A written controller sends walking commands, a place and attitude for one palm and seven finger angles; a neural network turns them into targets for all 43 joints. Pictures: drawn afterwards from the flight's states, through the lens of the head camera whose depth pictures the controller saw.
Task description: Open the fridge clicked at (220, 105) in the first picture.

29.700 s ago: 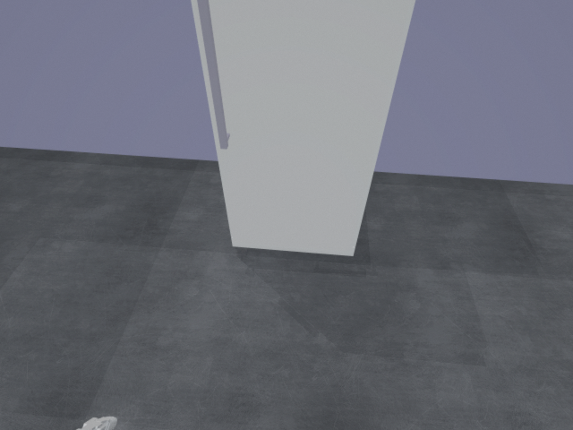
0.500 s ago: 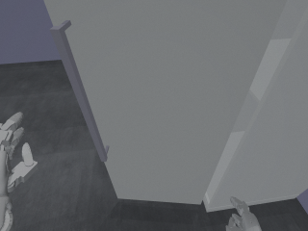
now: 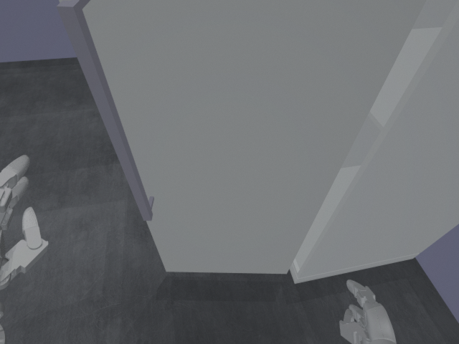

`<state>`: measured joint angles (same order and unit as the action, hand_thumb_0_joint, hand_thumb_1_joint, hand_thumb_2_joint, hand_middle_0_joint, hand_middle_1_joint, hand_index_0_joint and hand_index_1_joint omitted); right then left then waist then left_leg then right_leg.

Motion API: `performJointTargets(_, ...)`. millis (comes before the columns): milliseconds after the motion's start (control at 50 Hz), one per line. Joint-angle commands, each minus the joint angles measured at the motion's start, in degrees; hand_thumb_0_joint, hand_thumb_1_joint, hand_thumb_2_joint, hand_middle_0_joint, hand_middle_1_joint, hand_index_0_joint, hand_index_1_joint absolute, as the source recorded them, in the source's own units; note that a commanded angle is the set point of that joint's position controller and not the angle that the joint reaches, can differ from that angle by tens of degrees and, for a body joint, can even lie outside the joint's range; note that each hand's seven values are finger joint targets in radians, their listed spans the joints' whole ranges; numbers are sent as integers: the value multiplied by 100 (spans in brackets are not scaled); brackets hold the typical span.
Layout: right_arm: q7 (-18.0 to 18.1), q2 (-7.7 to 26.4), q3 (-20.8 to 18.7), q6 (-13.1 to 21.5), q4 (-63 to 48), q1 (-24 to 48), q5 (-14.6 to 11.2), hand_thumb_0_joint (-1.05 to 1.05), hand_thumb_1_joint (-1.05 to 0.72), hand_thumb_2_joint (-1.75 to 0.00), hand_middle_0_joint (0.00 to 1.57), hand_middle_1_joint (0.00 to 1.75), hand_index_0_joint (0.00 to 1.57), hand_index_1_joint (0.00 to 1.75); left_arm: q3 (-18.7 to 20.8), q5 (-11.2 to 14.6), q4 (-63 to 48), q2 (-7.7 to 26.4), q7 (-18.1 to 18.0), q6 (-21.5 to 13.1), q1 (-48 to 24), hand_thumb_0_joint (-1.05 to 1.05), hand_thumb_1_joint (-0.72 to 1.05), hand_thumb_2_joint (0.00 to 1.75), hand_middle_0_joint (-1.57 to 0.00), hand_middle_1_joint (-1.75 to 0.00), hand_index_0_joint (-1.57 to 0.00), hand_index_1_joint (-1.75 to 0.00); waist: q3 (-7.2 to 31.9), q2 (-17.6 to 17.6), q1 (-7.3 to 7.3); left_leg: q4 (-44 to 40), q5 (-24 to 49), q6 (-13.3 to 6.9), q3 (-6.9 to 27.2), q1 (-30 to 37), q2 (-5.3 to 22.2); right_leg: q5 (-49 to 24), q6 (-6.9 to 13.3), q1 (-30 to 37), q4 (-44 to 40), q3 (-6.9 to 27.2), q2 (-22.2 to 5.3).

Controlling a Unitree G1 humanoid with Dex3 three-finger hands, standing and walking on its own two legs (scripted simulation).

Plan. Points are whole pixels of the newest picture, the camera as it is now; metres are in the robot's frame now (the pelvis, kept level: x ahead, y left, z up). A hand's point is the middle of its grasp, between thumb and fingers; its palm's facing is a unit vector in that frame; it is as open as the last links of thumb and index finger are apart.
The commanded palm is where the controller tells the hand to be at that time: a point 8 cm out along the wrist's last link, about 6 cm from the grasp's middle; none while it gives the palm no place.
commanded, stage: step back with the hand held close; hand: left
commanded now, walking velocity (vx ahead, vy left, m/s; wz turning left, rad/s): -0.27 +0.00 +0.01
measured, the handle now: (125, 141) +0.44 +0.24 +0.10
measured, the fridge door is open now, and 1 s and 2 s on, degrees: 78 78 78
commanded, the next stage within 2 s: stop stepping back and stand still in 0.94 s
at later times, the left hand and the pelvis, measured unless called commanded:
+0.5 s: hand out of the picture +0.10 +0.29 +0.16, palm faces +0.52 -0.75 -0.40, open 7.4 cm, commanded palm +0.03 +0.32 +0.17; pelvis -0.08 +0.01 -0.02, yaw +6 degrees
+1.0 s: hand out of the picture +0.02 +0.28 +0.18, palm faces +0.46 -0.82 -0.35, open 7.4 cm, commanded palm -0.04 +0.31 +0.17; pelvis -0.17 +0.01 +0.00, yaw +1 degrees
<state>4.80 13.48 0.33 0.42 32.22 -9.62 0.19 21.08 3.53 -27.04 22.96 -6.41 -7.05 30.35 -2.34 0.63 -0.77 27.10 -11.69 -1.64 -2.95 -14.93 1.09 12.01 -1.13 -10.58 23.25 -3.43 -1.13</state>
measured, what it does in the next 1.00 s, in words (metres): walks backwards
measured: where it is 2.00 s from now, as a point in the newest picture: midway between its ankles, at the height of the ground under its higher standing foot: outside the picture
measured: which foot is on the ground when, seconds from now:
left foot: down 0.00-1.00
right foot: down 0.00-0.74, up 0.76-1.00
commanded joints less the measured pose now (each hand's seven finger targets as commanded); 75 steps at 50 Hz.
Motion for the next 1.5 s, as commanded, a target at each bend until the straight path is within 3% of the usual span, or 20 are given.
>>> performJointTargets(0,96,638,-275,246,-1042,456,-44,0,-90,-90,20,30,20,30,1077,55,-1620,1264,-201,-512,-80,0,90,90,-20,-30,-20,-30,1454,426,-81,-301,2189,-112,465,505,333,-1992,-6,427,251,205,-110)
performJointTargets(200,91,810,-331,541,-1019,394,-86,0,-90,-90,20,30,20,30,1116,-150,-1013,983,-189,-725,-212,0,90,90,-20,-30,-20,-30,599,768,-70,-1451,-2442,-532,1290,-2496,918,-377,-35,1381,1337,326,211)
performJointTargets(300,58,749,-333,713,-948,305,-62,0,-90,-90,20,30,20,30,1005,-188,-1313,956,-157,-908,-475,0,90,90,-20,-30,-20,-30,603,255,14,-871,-2390,-377,1093,-2035,557,9,75,595,736,651,78)
performJointTargets(460,75,722,-343,1048,-781,236,16,0,-90,-90,20,30,20,30,1085,-309,-1539,1039,-245,-1142,-861,0,90,90,-20,-30,-20,-30,691,976,-35,-896,-2817,-378,1239,-2095,623,468,130,439,963,719,265)
performJointTargets(580,-55,563,-415,889,-545,8,14,0,-90,-90,20,30,20,30,1109,-132,-1294,1171,-243,-1187,-543,0,90,90,-20,-30,-20,-30,666,-874,72,1847,-1372,179,293,-227,-169,1580,834,-2102,-979,2417,-1102)
performJointTargets(660,-68,508,-304,774,-489,95,-31,0,-90,-90,20,30,20,30,895,-142,-1182,1180,-310,-1038,-934,0,90,90,-20,-30,-20,-30,408,-1023,175,1225,-964,89,346,379,-57,1098,498,-2599,-622,1528,-941)
performJointTargets(720,97,806,-357,933,-667,385,19,0,-90,-90,20,30,20,30,1059,-233,-1393,1072,-328,-1131,-1066,0,90,90,-20,-30,-20,-30,304,2107,79,-1916,-2294,-827,2822,-2198,1964,1060,-73,-690,3384,498,718)
performJointTargets(800,-119,712,-629,1047,-528,270,59,0,-90,-90,20,30,20,30,1324,-199,-1432,1188,-233,-1164,-774,0,90,90,-20,-30,-20,-30,977,823,-12,-1531,-2063,-1031,2050,-1845,1961,1306,-63,-556,4950,803,680)
performJointTargets(960,-240,478,-423,1200,-142,56,121,0,-90,-90,20,30,20,30,807,42,-1838,1036,-245,-1059,-643,0,90,90,-20,-30,-20,-30,1567,1691,3,-2043,-1465,319,1218,398,1324,2166,365,-125,441,-133,689)
performJointTargets(1020,-200,362,-407,986,8,-78,151,0,-90,-90,20,30,20,30,1070,46,-1667,1427,-224,-1188,-764,0,90,90,-20,-30,-20,-30,1582,638,58,-34,577,557,209,1365,750,735,678,-652,-1442,755,-315)
performJointTargets(1060,-97,293,-306,923,-153,252,95,0,-90,-90,20,30,20,30,1351,59,-1452,1831,-251,-1230,-589,0,90,90,-20,-30,-20,-30,937,-928,-64,2078,-651,418,-104,399,55,-1060,820,-1289,-1507,1453,-1572)
performJointTargets(1120,-24,414,-313,1028,-273,154,-64,0,-90,-90,20,30,20,30,1146,-25,-924,1456,-200,-968,-595,0,90,90,-20,-30,-20,-30,928,-1672,-10,2499,-825,234,264,-1047,-26,-2757,972,88,-165,771,-1287)
performJointTargets(1160,50,444,-191,916,-283,186,-96,0,-90,-90,20,30,20,30,1141,15,-680,1282,-193,-717,-282,0,90,90,-20,-30,-20,-30,837,-630,237,698,762,87,-81,153,-160,-2643,487,-296,665,146,-743)
performJointTargets(1200,52,715,-250,1012,-370,213,-96,0,-90,-90,20,30,20,30,937,64,-963,1139,-150,-657,-461,0,90,90,-20,-30,-20,-30,1034,1616,172,-439,2612,-241,1264,1116,656,-41,42,-1013,2235,-62,241)
performJointTargets(1240,-37,694,-245,1137,-287,115,-53,0,-90,-90,20,30,20,30,937,30,-822,1217,-214,-740,-819,0,90,90,-20,-30,-20,-30,632,947,97,-1430,193,-542,2607,176,1354,2067,104,-971,2604,540,396)
performJointTargets(1340,-106,612,-258,1113,-468,205,103,0,-90,-90,20,30,20,30,1078,-85,-1666,1245,-236,-793,100,0,90,90,-20,-30,-20,-30,639,1688,-25,-2284,-3013,280,1315,-2058,710,1526,314,1369,1160,-252,592)
performJointTargets(1380,-147,612,-311,987,-571,270,105,0,-90,-90,20,30,20,30,1290,-154,-1744,1471,-230,-817,525,0,90,90,-20,-30,-20,-30,782,1363,-81,-1146,-2838,238,727,-2667,211,1587,403,2050,496,71,292)
performJointTargets(1400,-163,485,-328,884,-550,244,110,0,-90,-90,20,30,20,30,1247,-181,-1673,1427,-236,-815,626,0,90,90,-20,-30,-20,-30,695,216,-87,623,-2244,203,305,-2516,-193,2201,642,1374,-465,981,-458)
performJointTargets(1420,-169,544,-438,785,-457,194,75,0,-90,-90,20,30,20,30,1302,-201,-1634,1473,-254,-803,410,0,90,90,-20,-30,-20,-30,454,-1313,-75,3144,-1617,246,132,-2333,-494,3451,1242,-178,-1657,3228,-1992)
performJointTargets(1480,-125,554,-386,802,-174,-42,99,0,-90,-90,20,30,20,30,1379,-138,-1426,1419,-270,-845,-616,0,90,90,-20,-30,-20,-30,301,-698,290,4561,-761,245,722,-2174,74,3205,1330,-1333,-1490,2550,-1851)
